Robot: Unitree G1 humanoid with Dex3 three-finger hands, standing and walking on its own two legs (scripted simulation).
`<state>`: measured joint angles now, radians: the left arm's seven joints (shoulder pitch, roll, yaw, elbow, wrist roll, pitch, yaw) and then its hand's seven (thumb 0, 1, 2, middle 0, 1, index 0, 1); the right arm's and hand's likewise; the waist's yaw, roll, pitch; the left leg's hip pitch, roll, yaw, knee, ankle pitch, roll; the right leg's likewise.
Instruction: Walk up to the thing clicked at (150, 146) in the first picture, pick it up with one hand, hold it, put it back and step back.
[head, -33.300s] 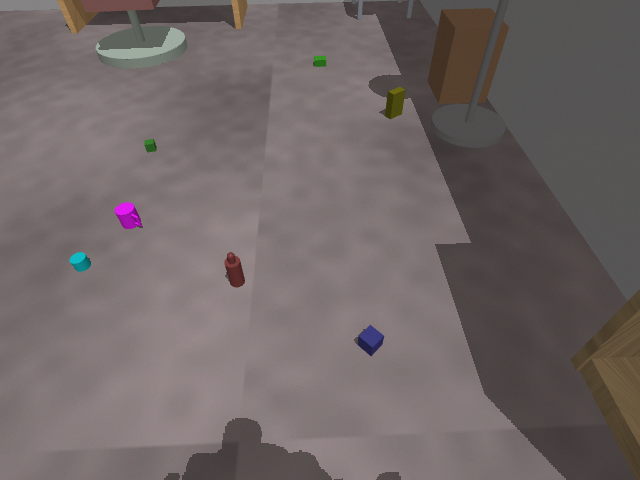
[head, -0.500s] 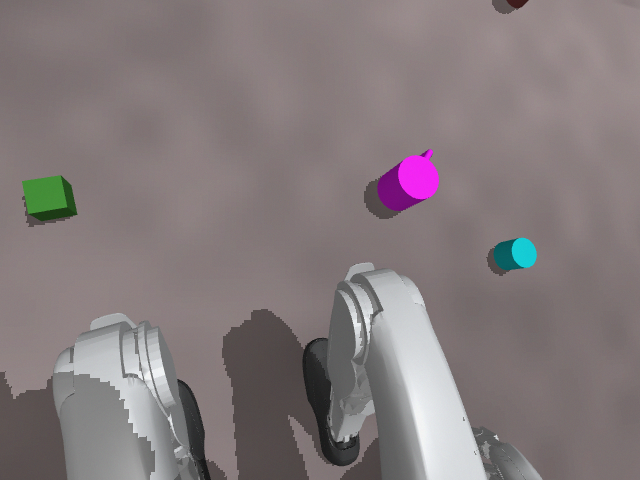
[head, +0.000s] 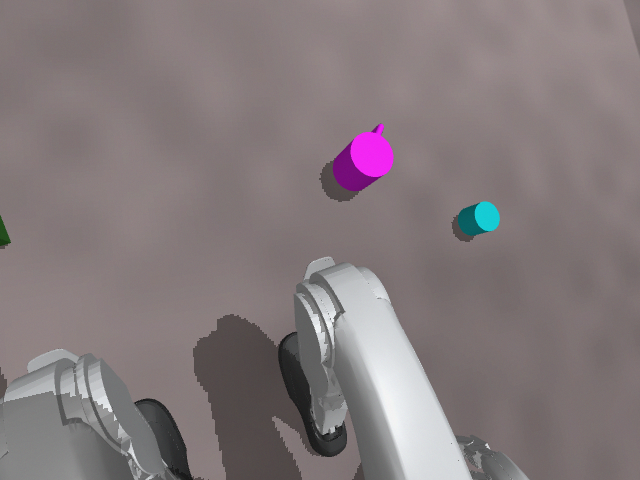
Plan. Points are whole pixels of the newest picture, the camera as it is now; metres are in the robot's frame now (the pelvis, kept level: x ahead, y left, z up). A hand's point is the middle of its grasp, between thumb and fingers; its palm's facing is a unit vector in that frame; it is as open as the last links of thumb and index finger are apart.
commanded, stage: approach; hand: left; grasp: from above
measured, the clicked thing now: out of the picture +0.49 +0.31 -0.30
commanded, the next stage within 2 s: rest palm in 0.22 s
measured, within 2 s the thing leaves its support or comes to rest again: neither
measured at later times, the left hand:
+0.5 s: hand out of the picture +0.44 +0.32 -0.19, palm faces -0.35 -0.07 -0.93, open 14.4 cm
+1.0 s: hand out of the picture +0.49 +0.30 -0.24, palm faces -0.40 -0.12 -0.91, open 14.3 cm
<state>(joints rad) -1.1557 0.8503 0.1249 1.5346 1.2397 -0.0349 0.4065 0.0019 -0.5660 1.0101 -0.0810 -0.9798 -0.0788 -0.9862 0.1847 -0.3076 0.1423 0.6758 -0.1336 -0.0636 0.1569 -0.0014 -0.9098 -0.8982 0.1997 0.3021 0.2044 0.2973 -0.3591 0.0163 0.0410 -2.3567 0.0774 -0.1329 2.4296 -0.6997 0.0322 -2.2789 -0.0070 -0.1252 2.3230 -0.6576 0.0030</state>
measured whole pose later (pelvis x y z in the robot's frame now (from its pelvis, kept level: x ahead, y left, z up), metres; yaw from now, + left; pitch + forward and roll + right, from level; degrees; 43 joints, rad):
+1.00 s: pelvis +0.00 +0.00 -0.02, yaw -2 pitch +31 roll -11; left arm -1.06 0.97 0.19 1.59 1.27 -0.23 0.53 0.00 -0.53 0.98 -0.07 -0.96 -0.07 -0.96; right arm 0.20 -0.33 0.23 0.69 -0.22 -0.15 0.22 0.00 -0.90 -0.90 0.20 0.30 0.21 0.30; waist -0.37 -0.08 0.16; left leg -2.38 0.06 -0.20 2.53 -0.71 0.02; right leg -2.28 0.00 -0.17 2.38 -0.66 0.00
